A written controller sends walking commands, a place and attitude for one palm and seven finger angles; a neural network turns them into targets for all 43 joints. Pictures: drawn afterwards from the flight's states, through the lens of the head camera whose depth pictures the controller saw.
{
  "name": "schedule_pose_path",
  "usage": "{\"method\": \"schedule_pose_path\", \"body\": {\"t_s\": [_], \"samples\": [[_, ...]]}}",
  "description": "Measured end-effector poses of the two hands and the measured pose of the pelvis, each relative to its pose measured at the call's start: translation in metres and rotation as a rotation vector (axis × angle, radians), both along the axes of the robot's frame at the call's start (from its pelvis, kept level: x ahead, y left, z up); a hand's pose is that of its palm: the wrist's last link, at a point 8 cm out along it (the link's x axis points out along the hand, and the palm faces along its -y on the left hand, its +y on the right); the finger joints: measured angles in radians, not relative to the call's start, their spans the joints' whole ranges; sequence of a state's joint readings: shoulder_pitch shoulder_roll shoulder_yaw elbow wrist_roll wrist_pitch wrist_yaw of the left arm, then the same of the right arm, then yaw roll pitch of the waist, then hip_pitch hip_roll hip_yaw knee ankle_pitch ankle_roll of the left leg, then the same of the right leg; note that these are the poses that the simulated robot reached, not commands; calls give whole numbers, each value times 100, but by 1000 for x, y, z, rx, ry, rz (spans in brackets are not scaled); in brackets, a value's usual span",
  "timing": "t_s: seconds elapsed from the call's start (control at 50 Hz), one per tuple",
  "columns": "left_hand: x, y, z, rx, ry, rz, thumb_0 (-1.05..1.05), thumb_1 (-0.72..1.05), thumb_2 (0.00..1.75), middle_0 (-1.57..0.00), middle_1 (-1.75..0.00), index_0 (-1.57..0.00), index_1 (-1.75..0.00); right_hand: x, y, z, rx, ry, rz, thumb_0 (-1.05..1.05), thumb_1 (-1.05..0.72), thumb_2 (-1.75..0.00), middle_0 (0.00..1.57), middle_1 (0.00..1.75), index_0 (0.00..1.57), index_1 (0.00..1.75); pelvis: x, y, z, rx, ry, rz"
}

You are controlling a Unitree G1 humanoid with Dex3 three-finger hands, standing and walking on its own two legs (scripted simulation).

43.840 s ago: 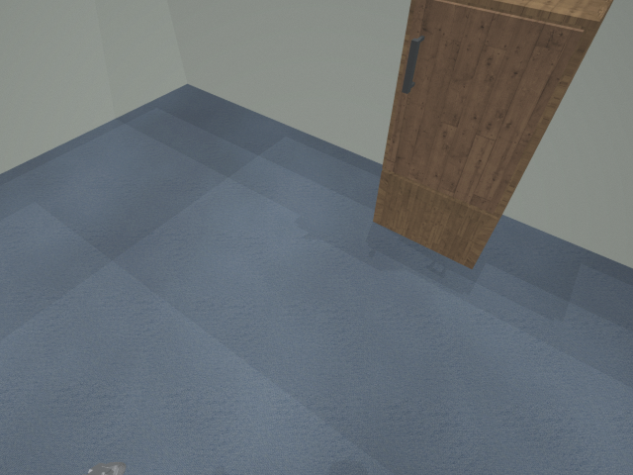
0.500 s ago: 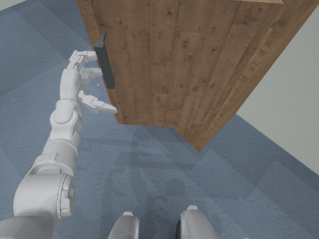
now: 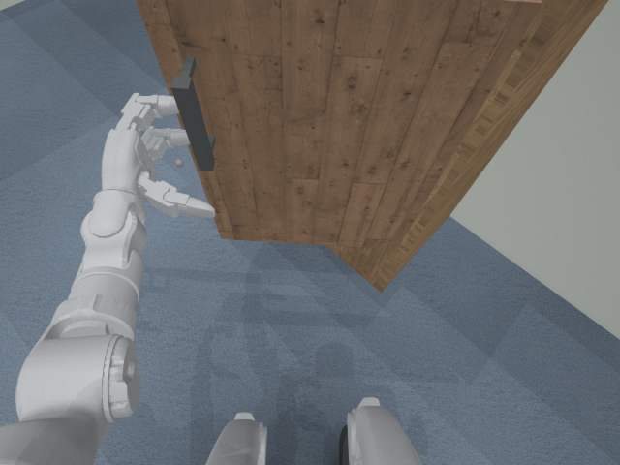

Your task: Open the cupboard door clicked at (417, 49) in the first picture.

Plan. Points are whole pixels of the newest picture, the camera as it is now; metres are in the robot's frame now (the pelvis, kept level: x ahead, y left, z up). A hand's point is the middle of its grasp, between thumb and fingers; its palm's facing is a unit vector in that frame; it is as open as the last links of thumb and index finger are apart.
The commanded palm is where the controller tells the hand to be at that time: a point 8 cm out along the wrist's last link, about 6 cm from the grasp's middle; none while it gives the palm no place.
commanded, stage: move the hooked fingers beside the handle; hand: left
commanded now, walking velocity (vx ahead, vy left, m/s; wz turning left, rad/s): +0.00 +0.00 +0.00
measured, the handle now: (198, 118) +0.55 +0.15 +0.06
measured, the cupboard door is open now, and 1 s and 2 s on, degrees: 41 41 41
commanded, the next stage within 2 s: none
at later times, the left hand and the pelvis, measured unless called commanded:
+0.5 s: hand (173, 169) +0.47 +0.17 +0.06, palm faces -0.06 -1.00 -0.02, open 14.1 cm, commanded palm +0.45 +0.22 +0.06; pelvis +0.00 +0.00 +0.00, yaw -2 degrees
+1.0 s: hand (151, 167) +0.47 +0.20 +0.06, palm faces -0.06 -1.00 -0.02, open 14.0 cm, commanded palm +0.45 +0.24 +0.06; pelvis +0.00 +0.00 +0.00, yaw -2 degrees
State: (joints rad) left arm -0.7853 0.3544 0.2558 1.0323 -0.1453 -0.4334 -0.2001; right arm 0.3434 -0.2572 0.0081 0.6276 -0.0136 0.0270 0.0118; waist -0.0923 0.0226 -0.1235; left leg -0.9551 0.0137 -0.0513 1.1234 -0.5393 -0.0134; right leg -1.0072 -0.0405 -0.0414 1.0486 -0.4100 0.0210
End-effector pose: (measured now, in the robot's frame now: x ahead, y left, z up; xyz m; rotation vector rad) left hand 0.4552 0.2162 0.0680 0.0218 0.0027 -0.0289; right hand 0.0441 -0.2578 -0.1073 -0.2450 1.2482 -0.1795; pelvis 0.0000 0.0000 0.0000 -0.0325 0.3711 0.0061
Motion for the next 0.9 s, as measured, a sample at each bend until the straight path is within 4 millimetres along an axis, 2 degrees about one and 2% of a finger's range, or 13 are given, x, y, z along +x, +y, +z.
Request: {"method": "schedule_pose_path", "body": {"t_s": [0.42, 0.9], "samples": [[-1, 6, -4, -1, 19, -34, -1, -50, 30, -29, -121, -27, -120, -4, -2, 4, -11, -25, -42, 1, -91, -89, 20, 30, 20, 30, 0, 0, 1, 5, -3, -28], [-3, 34, -4, -2, 25, -33, -1, -50, 30, -30, -120, -30, -120, -10, -6, 6, -47, -24, -42, 1, -91, -89, 20, 30, 20, 30, -4, 1, -1, -1, 2, -30]]}}
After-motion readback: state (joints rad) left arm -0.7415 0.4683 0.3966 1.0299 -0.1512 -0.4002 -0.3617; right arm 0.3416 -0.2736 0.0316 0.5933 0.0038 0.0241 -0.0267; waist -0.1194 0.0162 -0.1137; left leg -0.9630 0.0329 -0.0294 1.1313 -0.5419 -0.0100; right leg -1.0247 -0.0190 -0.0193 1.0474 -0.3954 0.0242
